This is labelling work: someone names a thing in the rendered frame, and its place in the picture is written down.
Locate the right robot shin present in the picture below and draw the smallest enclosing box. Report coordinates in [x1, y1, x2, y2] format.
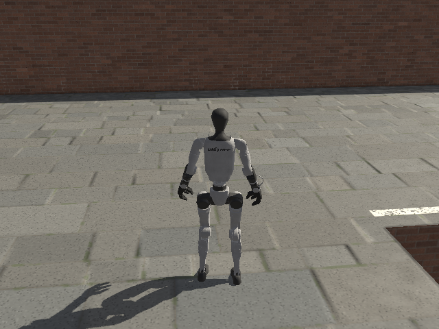
[231, 229, 241, 276]

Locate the humanoid robot head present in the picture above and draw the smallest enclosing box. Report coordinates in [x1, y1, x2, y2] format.
[208, 108, 231, 141]

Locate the right robot hand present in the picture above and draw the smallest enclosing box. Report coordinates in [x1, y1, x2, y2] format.
[246, 189, 262, 206]

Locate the left robot hand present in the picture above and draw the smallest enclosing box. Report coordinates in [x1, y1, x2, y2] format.
[178, 186, 193, 201]

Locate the robot left upper arm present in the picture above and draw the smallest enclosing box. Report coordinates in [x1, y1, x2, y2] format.
[186, 138, 206, 175]

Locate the robot right forearm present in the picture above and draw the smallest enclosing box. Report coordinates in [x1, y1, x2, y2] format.
[246, 165, 260, 193]

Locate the robot left forearm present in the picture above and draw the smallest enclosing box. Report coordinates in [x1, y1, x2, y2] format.
[180, 164, 193, 189]

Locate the robot right upper arm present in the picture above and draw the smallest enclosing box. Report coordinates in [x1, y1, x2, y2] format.
[234, 138, 253, 176]

